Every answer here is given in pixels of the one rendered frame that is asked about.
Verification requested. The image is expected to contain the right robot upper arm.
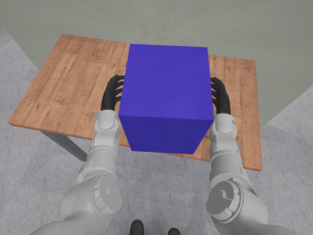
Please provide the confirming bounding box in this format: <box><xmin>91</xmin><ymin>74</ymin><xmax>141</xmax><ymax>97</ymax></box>
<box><xmin>205</xmin><ymin>180</ymin><xmax>300</xmax><ymax>235</ymax></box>

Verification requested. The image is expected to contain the robot left foot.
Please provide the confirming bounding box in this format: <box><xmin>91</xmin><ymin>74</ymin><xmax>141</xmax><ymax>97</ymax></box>
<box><xmin>130</xmin><ymin>219</ymin><xmax>144</xmax><ymax>235</ymax></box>

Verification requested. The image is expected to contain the table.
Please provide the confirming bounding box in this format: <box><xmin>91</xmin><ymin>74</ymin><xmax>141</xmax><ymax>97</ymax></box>
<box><xmin>8</xmin><ymin>33</ymin><xmax>263</xmax><ymax>171</ymax></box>

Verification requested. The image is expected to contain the robot left hand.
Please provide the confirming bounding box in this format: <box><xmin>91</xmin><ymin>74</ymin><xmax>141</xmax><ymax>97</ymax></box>
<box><xmin>101</xmin><ymin>74</ymin><xmax>125</xmax><ymax>111</ymax></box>

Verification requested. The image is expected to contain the robot right hand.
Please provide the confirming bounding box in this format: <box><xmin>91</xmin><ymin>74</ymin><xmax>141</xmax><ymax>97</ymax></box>
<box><xmin>210</xmin><ymin>77</ymin><xmax>231</xmax><ymax>115</ymax></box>

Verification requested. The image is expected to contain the left robot upper arm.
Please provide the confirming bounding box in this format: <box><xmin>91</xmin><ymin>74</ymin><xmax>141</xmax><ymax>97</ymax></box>
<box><xmin>30</xmin><ymin>175</ymin><xmax>122</xmax><ymax>235</ymax></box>

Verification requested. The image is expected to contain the robot left forearm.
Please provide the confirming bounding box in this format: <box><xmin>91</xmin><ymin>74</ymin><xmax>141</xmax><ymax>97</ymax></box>
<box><xmin>69</xmin><ymin>110</ymin><xmax>120</xmax><ymax>188</ymax></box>

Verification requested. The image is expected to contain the carton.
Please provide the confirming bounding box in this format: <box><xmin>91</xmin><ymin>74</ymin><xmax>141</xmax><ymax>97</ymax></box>
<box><xmin>118</xmin><ymin>44</ymin><xmax>214</xmax><ymax>155</ymax></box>

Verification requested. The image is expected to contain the robot right forearm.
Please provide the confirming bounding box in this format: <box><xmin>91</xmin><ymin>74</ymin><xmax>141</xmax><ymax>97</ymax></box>
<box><xmin>209</xmin><ymin>113</ymin><xmax>259</xmax><ymax>198</ymax></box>

